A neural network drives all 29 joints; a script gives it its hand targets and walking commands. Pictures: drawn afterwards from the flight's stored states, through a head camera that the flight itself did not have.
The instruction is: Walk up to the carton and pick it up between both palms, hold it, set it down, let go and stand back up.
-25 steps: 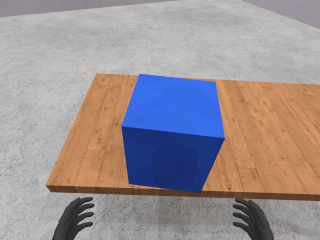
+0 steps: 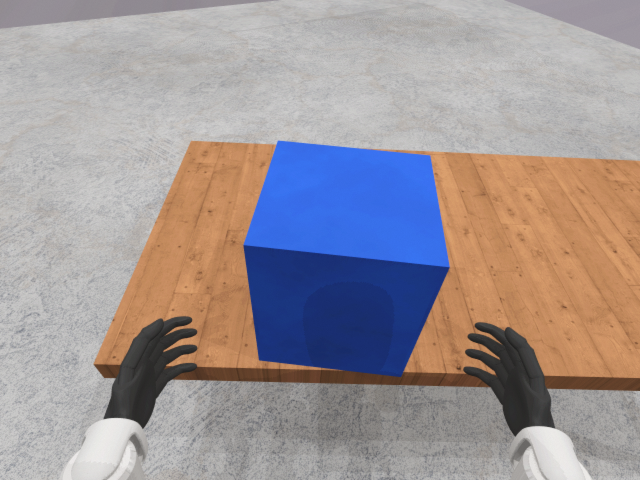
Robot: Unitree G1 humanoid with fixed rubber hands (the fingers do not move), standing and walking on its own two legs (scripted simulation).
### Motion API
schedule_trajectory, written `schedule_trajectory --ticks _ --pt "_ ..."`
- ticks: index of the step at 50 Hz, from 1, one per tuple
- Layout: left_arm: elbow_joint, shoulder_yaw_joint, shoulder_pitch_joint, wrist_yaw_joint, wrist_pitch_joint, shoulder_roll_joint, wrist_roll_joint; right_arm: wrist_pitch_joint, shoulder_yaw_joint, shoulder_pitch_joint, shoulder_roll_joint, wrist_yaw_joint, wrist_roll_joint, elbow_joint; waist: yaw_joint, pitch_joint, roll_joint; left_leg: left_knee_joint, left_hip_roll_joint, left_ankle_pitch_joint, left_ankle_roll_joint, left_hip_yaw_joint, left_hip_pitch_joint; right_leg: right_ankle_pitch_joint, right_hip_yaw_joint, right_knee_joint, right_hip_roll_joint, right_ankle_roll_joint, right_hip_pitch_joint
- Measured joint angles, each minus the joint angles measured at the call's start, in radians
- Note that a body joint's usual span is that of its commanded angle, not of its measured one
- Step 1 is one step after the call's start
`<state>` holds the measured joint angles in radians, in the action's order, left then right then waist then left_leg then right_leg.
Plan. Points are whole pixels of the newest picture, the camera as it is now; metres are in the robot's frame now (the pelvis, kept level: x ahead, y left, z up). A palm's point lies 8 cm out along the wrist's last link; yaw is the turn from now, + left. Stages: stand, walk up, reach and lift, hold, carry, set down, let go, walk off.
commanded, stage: reach and lift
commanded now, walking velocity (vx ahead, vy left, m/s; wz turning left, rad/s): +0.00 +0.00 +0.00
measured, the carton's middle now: (341, 262) +0.40 -0.01 +0.05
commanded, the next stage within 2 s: none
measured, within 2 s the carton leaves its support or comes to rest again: neither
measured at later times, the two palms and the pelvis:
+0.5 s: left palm (150, 307) +0.27 +0.20 +0.12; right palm (519, 327) +0.27 -0.20 +0.11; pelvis +0.00 +0.00 +0.00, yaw -1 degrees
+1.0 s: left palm (155, 222) +0.35 +0.21 +0.17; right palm (527, 257) +0.33 -0.21 +0.16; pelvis +0.00 +0.00 +0.00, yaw -1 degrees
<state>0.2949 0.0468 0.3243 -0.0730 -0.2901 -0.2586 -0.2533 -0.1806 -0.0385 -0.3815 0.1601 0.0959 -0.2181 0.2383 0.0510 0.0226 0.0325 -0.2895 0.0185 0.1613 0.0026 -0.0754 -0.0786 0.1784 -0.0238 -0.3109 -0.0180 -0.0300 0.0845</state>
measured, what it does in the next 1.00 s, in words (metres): stands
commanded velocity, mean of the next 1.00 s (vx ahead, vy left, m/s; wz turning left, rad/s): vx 0.00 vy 0.00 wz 0.00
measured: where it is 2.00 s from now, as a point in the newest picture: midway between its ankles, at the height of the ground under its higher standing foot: outside the picture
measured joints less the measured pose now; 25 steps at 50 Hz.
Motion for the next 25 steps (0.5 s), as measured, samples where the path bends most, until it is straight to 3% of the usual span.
schedule_trajectory --ticks 9,25 --pt "0.065 -0.06 -0.129 0.015 -0.171 0.003 -0.002 -0.093 -0.003 0.143 0.058 0.013 -0.051 0.026 -0.021 0.022 0.006 0.014 -0.001 -0.007 0.0 -0.007 -0.001 -0.002 0.013 -0.004 -0.001 0.001 0.014" --pt "0.084 -0.154 -0.308 0.042 -0.335 0.001 0.015 -0.183 0.033 0.357 0.12 0.047 -0.14 -0.022 -0.043 0.021 -0.007 0.011 0.007 -0.002 0.006 -0.008 -0.02 -0.005 0.021 0.001 -0.011 -0.003 0.032"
